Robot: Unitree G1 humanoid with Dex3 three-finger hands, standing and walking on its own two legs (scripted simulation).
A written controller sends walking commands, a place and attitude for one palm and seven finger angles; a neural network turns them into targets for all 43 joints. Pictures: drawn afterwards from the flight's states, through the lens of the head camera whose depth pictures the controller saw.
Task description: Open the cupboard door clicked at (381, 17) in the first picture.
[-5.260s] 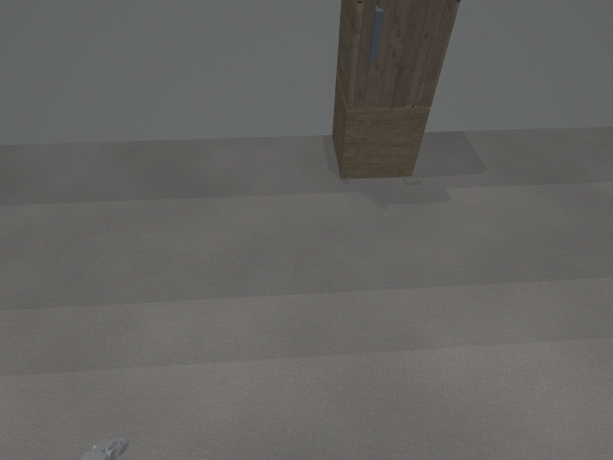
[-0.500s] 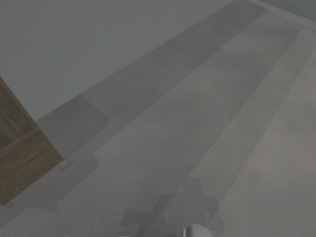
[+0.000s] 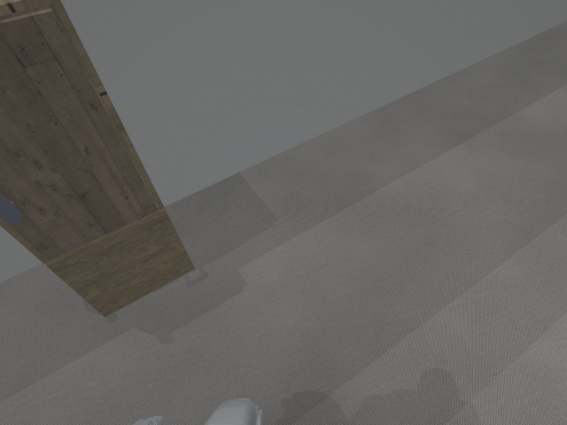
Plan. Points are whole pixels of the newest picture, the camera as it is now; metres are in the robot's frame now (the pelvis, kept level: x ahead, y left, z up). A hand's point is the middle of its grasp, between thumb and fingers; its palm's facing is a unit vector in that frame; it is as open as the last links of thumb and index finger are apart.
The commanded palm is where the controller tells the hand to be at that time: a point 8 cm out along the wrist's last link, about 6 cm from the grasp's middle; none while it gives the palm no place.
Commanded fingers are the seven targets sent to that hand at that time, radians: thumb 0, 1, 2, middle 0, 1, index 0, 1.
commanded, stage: turn to face it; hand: left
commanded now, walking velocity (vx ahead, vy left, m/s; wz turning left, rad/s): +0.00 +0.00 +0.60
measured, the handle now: out of the picture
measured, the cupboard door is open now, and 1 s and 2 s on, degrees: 0 0 0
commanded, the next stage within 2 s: take the last steps up to it in 0.82 s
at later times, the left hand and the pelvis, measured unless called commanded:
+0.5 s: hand out of the picture +0.00 +0.29 -0.17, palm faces +0.32 -0.91 -0.27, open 7.3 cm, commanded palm none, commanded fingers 0.00 0.90 0.90 -0.20 -0.30 -0.20 -0.30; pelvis -0.01 +0.05 +0.00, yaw +17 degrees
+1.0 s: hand out of the picture -0.03 +0.20 -0.14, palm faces +0.48 -0.83 -0.27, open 7.3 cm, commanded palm none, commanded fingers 0.00 0.90 0.90 -0.20 -0.30 -0.20 -0.30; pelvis +0.00 +0.00 +0.00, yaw +29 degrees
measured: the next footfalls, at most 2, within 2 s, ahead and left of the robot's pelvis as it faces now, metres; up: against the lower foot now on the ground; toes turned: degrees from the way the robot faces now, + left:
left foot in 0.26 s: +0.00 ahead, +0.15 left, +0.00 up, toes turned +16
right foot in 0.74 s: +0.08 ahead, -0.07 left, +0.00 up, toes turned +19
